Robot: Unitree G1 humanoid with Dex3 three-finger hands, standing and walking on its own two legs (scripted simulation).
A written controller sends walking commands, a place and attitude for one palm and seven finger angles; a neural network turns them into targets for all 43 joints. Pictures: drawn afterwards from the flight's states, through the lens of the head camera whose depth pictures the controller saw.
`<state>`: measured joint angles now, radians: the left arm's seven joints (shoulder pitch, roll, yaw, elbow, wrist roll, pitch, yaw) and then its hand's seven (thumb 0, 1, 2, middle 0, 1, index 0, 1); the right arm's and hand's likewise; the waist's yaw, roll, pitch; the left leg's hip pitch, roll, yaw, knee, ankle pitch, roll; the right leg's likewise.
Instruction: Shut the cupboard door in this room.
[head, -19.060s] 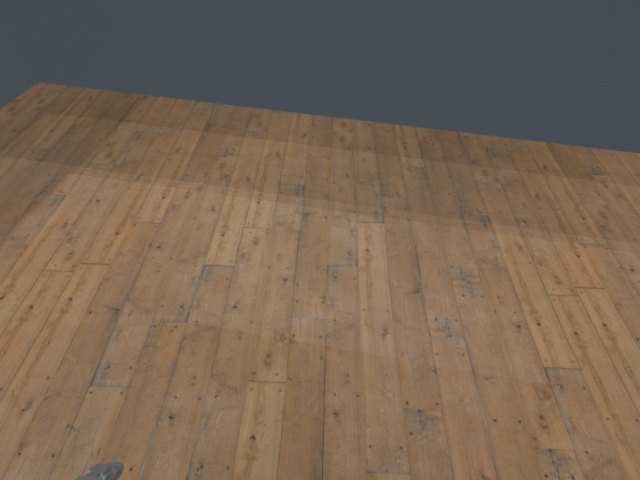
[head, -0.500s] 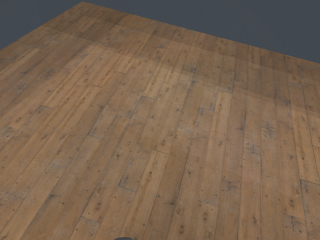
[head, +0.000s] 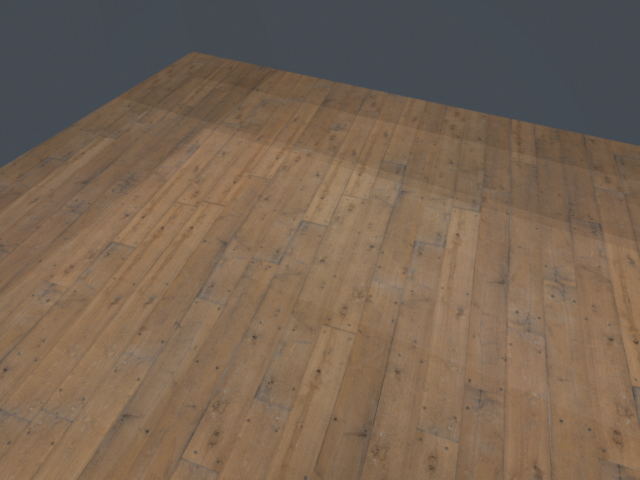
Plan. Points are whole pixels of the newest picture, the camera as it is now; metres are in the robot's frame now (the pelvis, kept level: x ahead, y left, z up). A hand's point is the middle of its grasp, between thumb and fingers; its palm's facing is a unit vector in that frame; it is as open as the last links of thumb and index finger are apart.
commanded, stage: turn or walk to find it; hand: left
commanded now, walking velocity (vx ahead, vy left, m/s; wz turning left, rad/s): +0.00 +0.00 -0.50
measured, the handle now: out of the picture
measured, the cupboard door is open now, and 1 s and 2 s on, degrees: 93 93 93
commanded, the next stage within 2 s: none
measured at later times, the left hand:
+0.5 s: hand out of the picture +0.07 +0.23 -0.16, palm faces -0.16 -0.96 -0.24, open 7.4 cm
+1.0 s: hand out of the picture +0.10 +0.12 -0.15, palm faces -0.45 -0.86 -0.23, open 7.4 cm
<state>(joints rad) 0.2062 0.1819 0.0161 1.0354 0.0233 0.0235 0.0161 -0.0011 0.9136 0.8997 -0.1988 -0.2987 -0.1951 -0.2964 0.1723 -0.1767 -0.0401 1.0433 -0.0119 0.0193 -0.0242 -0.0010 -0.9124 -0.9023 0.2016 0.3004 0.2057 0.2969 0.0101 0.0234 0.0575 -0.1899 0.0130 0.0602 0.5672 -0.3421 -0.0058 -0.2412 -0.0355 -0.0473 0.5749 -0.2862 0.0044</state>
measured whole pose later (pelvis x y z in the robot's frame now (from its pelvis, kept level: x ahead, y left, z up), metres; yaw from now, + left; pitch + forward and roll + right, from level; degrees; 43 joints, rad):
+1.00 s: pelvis -0.06 -0.02 +0.01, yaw -28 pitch +0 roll +1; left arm 0.17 0.19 0.04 0.93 0.02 0.03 0.00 0.00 0.91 0.90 -0.20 -0.30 -0.20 -0.30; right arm 0.17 -0.26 -0.06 0.95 -0.02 0.06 -0.02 0.00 -0.91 -0.90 0.20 0.30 0.20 0.30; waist -0.01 0.01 0.10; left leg -0.46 0.07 0.01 1.03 -0.39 -0.08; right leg -0.27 0.04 0.00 0.50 -0.22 -0.06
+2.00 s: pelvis -0.10 -0.02 +0.01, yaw -57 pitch +0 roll +1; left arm 0.17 0.19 0.04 0.94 0.02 0.02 0.00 0.00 0.91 0.90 -0.21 -0.30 -0.20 -0.30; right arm 0.17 -0.26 -0.06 0.95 -0.02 0.06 -0.02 0.00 -0.91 -0.90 0.20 0.30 0.20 0.30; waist -0.01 0.02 0.08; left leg -0.48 0.08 0.00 1.03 -0.37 -0.10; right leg -0.25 0.06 0.02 0.48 -0.24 -0.07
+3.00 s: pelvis -0.12 -0.06 +0.01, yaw -85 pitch +0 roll +1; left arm 0.30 0.18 0.04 1.00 0.02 -0.04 -0.01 0.00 0.91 0.90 -0.20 -0.30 -0.20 -0.30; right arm 0.19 -0.26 -0.07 0.94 -0.04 0.03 0.02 0.00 -0.91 -0.90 0.20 0.30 0.20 0.30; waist 0.01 0.03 0.04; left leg -0.54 0.12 0.02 0.98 -0.26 -0.10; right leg -0.12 0.06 0.02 0.38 -0.27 -0.08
